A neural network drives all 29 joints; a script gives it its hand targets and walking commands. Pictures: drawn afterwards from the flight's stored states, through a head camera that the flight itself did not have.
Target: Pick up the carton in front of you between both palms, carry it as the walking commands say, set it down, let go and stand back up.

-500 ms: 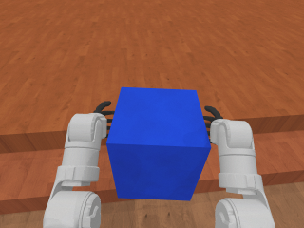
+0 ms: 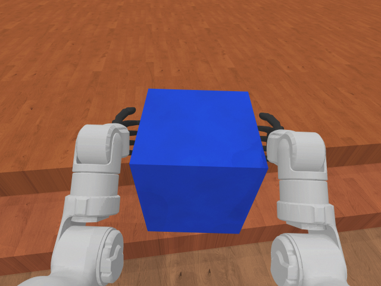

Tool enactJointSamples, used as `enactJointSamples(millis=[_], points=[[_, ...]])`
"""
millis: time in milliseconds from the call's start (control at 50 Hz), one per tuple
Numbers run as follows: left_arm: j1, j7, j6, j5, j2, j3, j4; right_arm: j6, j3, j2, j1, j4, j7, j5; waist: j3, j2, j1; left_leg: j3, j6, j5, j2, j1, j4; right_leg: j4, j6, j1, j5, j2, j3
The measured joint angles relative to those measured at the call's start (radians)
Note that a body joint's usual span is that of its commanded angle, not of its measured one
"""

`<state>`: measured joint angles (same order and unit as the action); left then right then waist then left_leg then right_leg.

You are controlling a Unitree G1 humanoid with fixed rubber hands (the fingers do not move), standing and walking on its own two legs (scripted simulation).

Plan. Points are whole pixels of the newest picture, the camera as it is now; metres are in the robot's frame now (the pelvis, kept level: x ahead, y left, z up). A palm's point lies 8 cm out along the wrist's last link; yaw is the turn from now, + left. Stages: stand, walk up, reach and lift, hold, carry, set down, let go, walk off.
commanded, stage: carry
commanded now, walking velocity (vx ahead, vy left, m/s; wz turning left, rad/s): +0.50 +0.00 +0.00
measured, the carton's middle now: (195, 164) +0.37 +0.00 +0.10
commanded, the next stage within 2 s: none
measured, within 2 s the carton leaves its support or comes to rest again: neither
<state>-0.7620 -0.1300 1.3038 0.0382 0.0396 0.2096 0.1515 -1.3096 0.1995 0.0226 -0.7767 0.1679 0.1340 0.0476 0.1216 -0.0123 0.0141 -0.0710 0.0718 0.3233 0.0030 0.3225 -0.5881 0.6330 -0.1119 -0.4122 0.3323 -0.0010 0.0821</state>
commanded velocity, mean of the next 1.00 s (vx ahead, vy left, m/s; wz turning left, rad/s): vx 0.50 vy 0.00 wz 0.00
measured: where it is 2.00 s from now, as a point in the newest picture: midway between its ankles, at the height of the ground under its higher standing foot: (240, 109)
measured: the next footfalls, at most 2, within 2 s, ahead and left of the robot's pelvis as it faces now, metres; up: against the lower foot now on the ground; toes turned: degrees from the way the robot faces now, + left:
right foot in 0.38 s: +0.37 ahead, -0.24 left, +0.16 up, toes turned -4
left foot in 0.94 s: +0.65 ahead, -0.14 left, +0.32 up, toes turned +7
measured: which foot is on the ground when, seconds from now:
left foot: down 0.00-0.40, up 0.42-0.92, down 0.94-1.00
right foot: up 0.00-0.36, down 0.38-1.00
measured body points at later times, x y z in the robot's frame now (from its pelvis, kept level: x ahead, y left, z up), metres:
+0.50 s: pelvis +0.21 -0.15 +0.06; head +0.28 -0.15 +0.50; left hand +0.59 +0.03 +0.18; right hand +0.63 -0.27 +0.18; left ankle +0.06 +0.02 -0.51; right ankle +0.33 -0.24 -0.57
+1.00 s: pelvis +0.53 -0.19 +0.21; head +0.52 -0.24 +0.66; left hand +0.92 -0.08 +0.43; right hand +0.90 -0.38 +0.40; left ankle +0.61 -0.15 -0.41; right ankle +0.35 -0.23 -0.50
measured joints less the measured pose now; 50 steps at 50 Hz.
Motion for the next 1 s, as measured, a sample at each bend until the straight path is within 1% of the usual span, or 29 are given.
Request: enactJointSamples(millis=[60, 120, 180, 220, 260, 300, 340, 360, 380, 400, 420, 440, 460, 480, 520, 560, 600, 620, 680, 700, 780, 820, 840, 880, 920, 940, 960, 980, 1000], points=[[-0.021, 0.000, 0.024, -0.007, 0.013, 0.023, 0.037, -0.018, -0.007, -0.006, -0.020, 0.039, 0.004, 0.005, 0.035, 0.013, 0.024, 0.009, -0.018, 0.014, 0.006, -0.020, 0.021, 0.154, -0.004, -0.049, 0.062, 0.017, 0.009], [-0.050, 0.004, 0.038, -0.003, 0.021, 0.044, 0.082, -0.032, -0.021, -0.005, -0.025, 0.061, 0.008, -0.002, 0.050, 0.028, 0.044, 0.024, -0.037, 0.009, -0.001, -0.059, 0.071, 0.400, 0.009, -0.139, 0.131, 0.027, 0.014], [-0.088, 0.011, 0.045, 0.001, 0.037, 0.069, 0.113, -0.037, -0.033, -0.008, -0.045, 0.075, 0.015, -0.008, 0.054, 0.024, 0.066, 0.032, -0.047, 0.016, -0.011, -0.092, 0.112, 0.851, 0.014, -0.325, 0.282, 0.016, -0.034], [-0.110, 0.013, 0.047, 0.006, 0.043, 0.086, 0.125, -0.037, -0.036, -0.010, -0.055, 0.076, 0.018, -0.009, 0.046, 0.015, 0.085, 0.041, -0.061, 0.025, -0.027, -0.124, 0.140, 1.178, 0.004, -0.485, 0.391, 0.004, -0.084], [-0.125, 0.014, 0.047, 0.013, 0.039, 0.092, 0.125, -0.038, -0.034, -0.006, -0.056, 0.064, 0.019, -0.013, 0.021, 0.012, 0.101, 0.054, -0.092, 0.032, -0.061, -0.177, 0.184, 1.355, 0.001, -0.641, 0.441, 0.013, -0.117], [-0.128, 0.014, 0.044, 0.026, 0.022, 0.087, 0.105, -0.040, -0.016, 0.001, -0.051, 0.037, 0.020, -0.018, -0.018, 0.016, 0.100, 0.061, -0.113, 0.023, -0.110, -0.259, 0.269, 1.272, 0.012, -0.755, 0.396, 0.060, -0.101], [-0.125, 0.013, 0.042, 0.040, 0.001, 0.077, 0.070, -0.040, 0.018, 0.003, -0.055, 0.010, 0.021, -0.019, -0.049, 0.041, 0.086, 0.055, -0.097, -0.024, -0.176, -0.346, 0.395, 0.965, 0.018, -0.759, 0.288, 0.103, -0.025], [-0.128, 0.011, 0.038, 0.044, -0.009, 0.070, 0.059, -0.041, 0.039, 0.005, -0.058, -0.007, 0.021, -0.019, -0.061, 0.050, 0.071, 0.045, -0.096, -0.038, -0.209, -0.371, 0.425, 0.823, 0.014, -0.719, 0.237, 0.103, 0.014], [-0.133, 0.006, 0.029, 0.047, -0.021, 0.059, 0.053, -0.042, 0.062, 0.009, -0.056, -0.026, 0.021, -0.020, -0.074, 0.051, 0.041, 0.027, -0.106, -0.052, -0.239, -0.367, 0.387, 0.700, 0.004, -0.652, 0.194, 0.081, 0.040], [-0.134, -0.006, 0.017, 0.049, -0.035, 0.044, 0.042, -0.041, 0.081, 0.017, -0.056, -0.047, 0.017, -0.021, -0.102, 0.054, -0.006, 0.021, -0.103, -0.057, -0.271, -0.333, 0.262, 0.638, 0.006, -0.601, 0.061, 0.046, 0.059], [-0.129, -0.014, 0.007, 0.050, -0.047, 0.033, 0.020, -0.035, 0.099, 0.022, -0.060, -0.063, 0.009, -0.018, -0.133, 0.053, -0.055, 0.069, -0.091, -0.092, -0.267, -0.254, 0.042, 0.632, 0.014, -0.575, 0.006, 0.024, 0.068], [-0.115, -0.023, -0.002, 0.046, -0.058, 0.027, -0.010, -0.028, 0.115, 0.024, -0.068, -0.072, 0.001, -0.013, -0.162, 0.049, -0.088, 0.159, -0.082, -0.110, -0.210, -0.145, -0.235, 0.626, 0.021, -0.551, 0.006, 0.015, 0.068], [-0.092, -0.033, -0.010, 0.038, -0.068, 0.023, -0.041, -0.024, 0.128, 0.022, -0.073, -0.079, -0.005, -0.006, -0.186, 0.053, -0.108, 0.227, -0.069, -0.125, -0.137, -0.039, -0.502, 0.605, 0.024, -0.519, 0.021, 0.008, 0.068], [-0.065, -0.042, -0.014, 0.028, -0.077, 0.022, -0.072, -0.024, 0.137, 0.015, -0.074, -0.090, -0.008, 0.001, -0.206, 0.064, -0.121, 0.256, -0.051, -0.145, -0.073, 0.049, -0.723, 0.569, 0.024, -0.476, 0.034, 0.000, 0.070], [-0.022, -0.053, -0.018, 0.011, -0.089, 0.029, -0.129, -0.029, 0.147, -0.009, -0.063, -0.129, -0.010, 0.017, -0.235, 0.081, -0.132, 0.236, -0.015, -0.170, 0.007, 0.192, -1.008, 0.469, 0.020, -0.380, 0.038, -0.018, 0.076], [-0.010, -0.055, -0.024, 0.001, -0.095, 0.043, -0.170, -0.030, 0.144, -0.028, -0.049, -0.182, -0.011, 0.029, -0.249, 0.078, -0.135, 0.173, 0.011, -0.167, 0.043, 0.314, -1.148, 0.355, 0.011, -0.284, 0.021, -0.030, 0.081], [-0.022, -0.053, -0.033, -0.003, -0.095, 0.055, -0.192, -0.025, 0.140, -0.039, -0.042, -0.227, -0.014, 0.038, -0.254, 0.061, -0.134, 0.108, 0.028, -0.129, 0.051, 0.419, -1.198, 0.234, 0.005, -0.186, 0.001, -0.038, 0.082], [-0.032, -0.037, -0.036, -0.013, -0.093, 0.061, -0.198, -0.020, 0.140, -0.042, -0.044, -0.240, -0.018, 0.043, -0.252, 0.048, -0.136, 0.078, 0.032, -0.101, 0.048, 0.463, -1.188, 0.173, 0.002, -0.137, -0.010, -0.040, 0.079], [-0.063, -0.023, -0.033, -0.011, -0.076, 0.063, -0.199, -0.016, 0.134, -0.044, -0.064, -0.250, -0.025, 0.058, -0.220, 0.018, -0.139, 0.010, 0.035, -0.041, 0.025, 0.569, -1.099, 0.008, -0.008, -0.003, -0.037, -0.040, 0.059], [-0.076, -0.019, -0.028, -0.008, -0.069, 0.065, -0.189, -0.019, 0.129, -0.039, -0.076, -0.240, -0.026, 0.062, -0.200, 0.016, -0.140, -0.002, 0.040, -0.015, 0.017, 0.611, -1.126, -0.033, -0.011, 0.035, -0.040, -0.042, 0.052], [-0.135, -0.005, 0.001, 0.000, -0.037, 0.069, -0.108, -0.046, 0.109, -0.011, -0.128, -0.162, -0.028, 0.070, -0.121, 0.021, -0.154, -0.021, 0.065, 0.121, -0.009, 0.816, -1.441, -0.133, -0.004, 0.181, -0.009, -0.038, 0.006], [-0.163, 0.002, 0.025, -0.004, -0.014, 0.076, -0.059, -0.066, 0.100, -0.004, -0.162, -0.107, -0.022, 0.076, -0.093, 0.025, -0.149, -0.037, 0.066, 0.115, -0.028, 0.900, -1.456, -0.184, 0.008, 0.260, 0.009, -0.025, -0.020], [-0.177, 0.007, 0.036, -0.007, -0.003, 0.081, -0.033, -0.079, 0.098, -0.002, -0.178, -0.082, -0.021, 0.072, -0.078, 0.025, -0.140, -0.052, 0.063, 0.109, -0.035, 0.926, -1.409, -0.227, 0.010, 0.304, -0.012, -0.014, -0.028], [-0.204, 0.014, 0.056, -0.008, 0.015, 0.088, 0.015, -0.105, 0.081, 0.006, -0.210, -0.039, -0.004, 0.069, -0.050, 0.026, -0.112, -0.096, 0.063, 0.085, -0.044, 0.939, -1.271, -0.317, 0.014, 0.389, -0.014, 0.005, -0.038], [-0.227, 0.022, 0.073, -0.005, 0.026, 0.101, 0.057, -0.124, 0.068, 0.019, -0.236, 0.008, 0.011, 0.054, -0.024, 0.035, -0.070, -0.143, 0.090, 0.048, -0.038, 0.887, -1.076, -0.386, 0.014, 0.449, -0.033, 0.013, -0.014], [-0.233, 0.025, 0.083, -0.001, 0.032, 0.108, 0.074, -0.129, 0.062, 0.022, -0.244, 0.033, 0.018, 0.042, -0.015, 0.023, -0.044, -0.173, 0.104, 0.061, -0.021, 0.820, -0.992, -0.382, 0.010, 0.457, -0.361, 0.032, 0.006], [-0.222, 0.029, 0.087, 0.005, 0.030, 0.119, 0.090, -0.129, 0.050, 0.023, -0.238, 0.059, 0.025, 0.032, -0.005, 0.024, -0.004, -0.199, 0.109, 0.063, 0.012, 0.719, -0.913, -0.334, 0.018, 0.455, -0.381, 0.040, 0.028], [-0.203, 0.034, 0.089, 0.014, 0.021, 0.132, 0.104, -0.132, 0.035, 0.024, -0.227, 0.084, 0.032, 0.021, -0.004, 0.040, 0.034, -0.212, 0.098, -0.011, 0.041, 0.576, -0.731, -0.238, 0.038, 0.427, -0.384, 0.040, 0.044], [-0.190, 0.043, 0.096, 0.028, 0.020, 0.151, 0.109, -0.132, 0.020, 0.019, -0.225, 0.109, 0.040, 0.012, -0.019, 0.043, 0.063, -0.218, 0.096, 0.087, 0.064, 0.435, -0.570, -0.036, 0.065, 0.343, -0.428, 0.046, 0.028]])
